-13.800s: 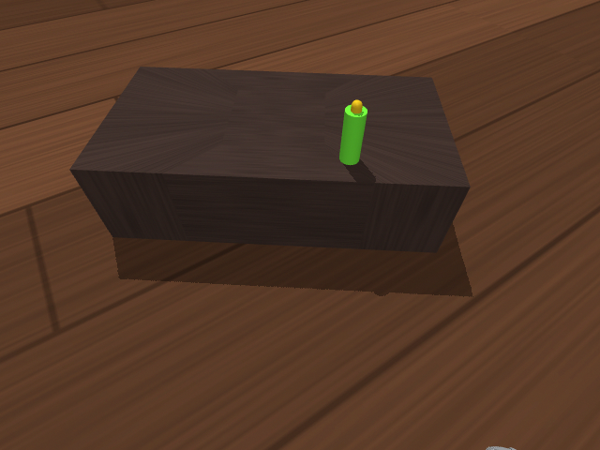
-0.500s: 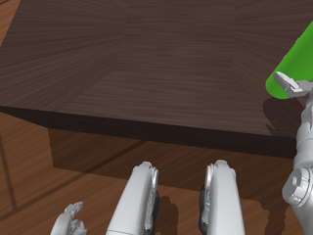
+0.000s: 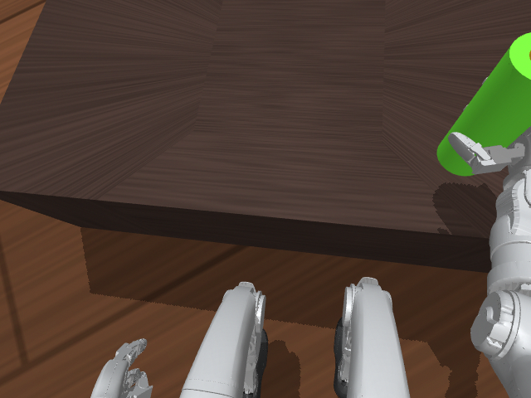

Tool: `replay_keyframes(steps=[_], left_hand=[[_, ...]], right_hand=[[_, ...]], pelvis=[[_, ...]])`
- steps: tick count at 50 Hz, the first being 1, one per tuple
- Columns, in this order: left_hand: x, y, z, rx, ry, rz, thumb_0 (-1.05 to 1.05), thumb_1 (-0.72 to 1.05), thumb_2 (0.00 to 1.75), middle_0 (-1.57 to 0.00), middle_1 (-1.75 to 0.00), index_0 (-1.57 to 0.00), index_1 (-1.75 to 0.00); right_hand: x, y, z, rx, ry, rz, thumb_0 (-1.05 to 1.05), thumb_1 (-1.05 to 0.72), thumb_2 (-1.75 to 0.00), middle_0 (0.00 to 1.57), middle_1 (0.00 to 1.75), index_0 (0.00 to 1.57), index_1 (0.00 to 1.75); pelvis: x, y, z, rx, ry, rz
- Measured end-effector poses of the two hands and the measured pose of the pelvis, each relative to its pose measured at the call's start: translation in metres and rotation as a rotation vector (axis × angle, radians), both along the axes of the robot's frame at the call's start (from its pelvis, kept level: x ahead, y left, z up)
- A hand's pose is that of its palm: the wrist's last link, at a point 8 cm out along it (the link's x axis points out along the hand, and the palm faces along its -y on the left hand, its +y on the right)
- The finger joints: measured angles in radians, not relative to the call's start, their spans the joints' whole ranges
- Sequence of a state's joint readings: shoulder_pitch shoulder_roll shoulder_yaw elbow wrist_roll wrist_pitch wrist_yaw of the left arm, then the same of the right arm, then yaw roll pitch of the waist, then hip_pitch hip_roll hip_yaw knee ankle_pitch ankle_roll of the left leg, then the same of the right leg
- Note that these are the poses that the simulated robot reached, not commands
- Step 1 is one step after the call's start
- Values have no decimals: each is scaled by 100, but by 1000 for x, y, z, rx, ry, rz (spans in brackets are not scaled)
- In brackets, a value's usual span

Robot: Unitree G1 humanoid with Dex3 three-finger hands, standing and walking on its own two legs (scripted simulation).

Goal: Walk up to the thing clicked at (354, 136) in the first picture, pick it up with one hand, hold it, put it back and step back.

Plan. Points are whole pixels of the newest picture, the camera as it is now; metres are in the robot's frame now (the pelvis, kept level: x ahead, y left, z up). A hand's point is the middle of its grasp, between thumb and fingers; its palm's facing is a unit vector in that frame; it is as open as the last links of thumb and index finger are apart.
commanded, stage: lift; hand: right
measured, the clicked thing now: (503, 108) +0.48 -0.28 +0.04
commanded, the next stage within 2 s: hold in 1.60 s
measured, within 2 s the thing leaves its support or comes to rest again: neither
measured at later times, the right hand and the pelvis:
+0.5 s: hand (521, 119) +0.44 -0.26 +0.08, palm faces +0.29 +0.96 -0.03, open 10.3 cm; pelvis +0.02 +0.00 +0.07, yaw -2 degrees
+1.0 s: hand out of the picture +0.39 -0.23 +0.16, palm faces +0.29 +0.96 -0.02, open 10.3 cm; pelvis +0.03 -0.01 +0.14, yaw -4 degrees
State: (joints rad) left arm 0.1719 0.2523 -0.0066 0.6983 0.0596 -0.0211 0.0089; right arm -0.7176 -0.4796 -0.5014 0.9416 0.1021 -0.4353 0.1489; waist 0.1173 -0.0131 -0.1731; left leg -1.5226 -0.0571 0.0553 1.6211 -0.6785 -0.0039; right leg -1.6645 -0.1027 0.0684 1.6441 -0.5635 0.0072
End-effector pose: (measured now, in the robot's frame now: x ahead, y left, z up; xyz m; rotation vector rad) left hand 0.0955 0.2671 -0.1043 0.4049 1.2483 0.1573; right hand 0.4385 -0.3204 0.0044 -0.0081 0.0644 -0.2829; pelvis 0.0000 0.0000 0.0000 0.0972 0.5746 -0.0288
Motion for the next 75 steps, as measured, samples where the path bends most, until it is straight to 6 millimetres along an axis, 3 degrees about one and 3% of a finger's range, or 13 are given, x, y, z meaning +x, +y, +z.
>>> replay_keyframes(steps=[13,31,42,58,75], left_hand=[[10,-7,21,-15,-17,5,0,93,87,-20,-31,-22,-29],[47,-23,92,-61,-144,-10,0,91,89,-20,-30,-21,-29],[56,-29,128,-75,-198,-26,0,89,90,-19,-29,-20,-29],[57,-35,147,-102,-212,-13,1,90,89,-19,-30,-19,-29],[78,-32,163,-118,-258,-22,1,91,89,-19,-30,-20,-29]], right_hand=[[-17,3,23,-8,1,-6,-1,42,-111,70,102,70,101],[-51,23,110,-11,-16,-13,-1,42,-112,71,101,70,101],[-72,35,145,-12,-16,-17,-1,42,-112,71,101,70,101],[-87,56,174,-8,-25,-5,-1,42,-112,71,102,70,101],[-91,71,195,-13,-36,0,-1,42,-112,71,102,70,101]], pelvis=[[8,-2,24,-5,-27,-9],[26,-6,93,-26,-161,-37],[30,-8,125,-44,-250,-48],[38,-5,151,-67,-322,-48],[47,-1,164,-83,-373,-46]])
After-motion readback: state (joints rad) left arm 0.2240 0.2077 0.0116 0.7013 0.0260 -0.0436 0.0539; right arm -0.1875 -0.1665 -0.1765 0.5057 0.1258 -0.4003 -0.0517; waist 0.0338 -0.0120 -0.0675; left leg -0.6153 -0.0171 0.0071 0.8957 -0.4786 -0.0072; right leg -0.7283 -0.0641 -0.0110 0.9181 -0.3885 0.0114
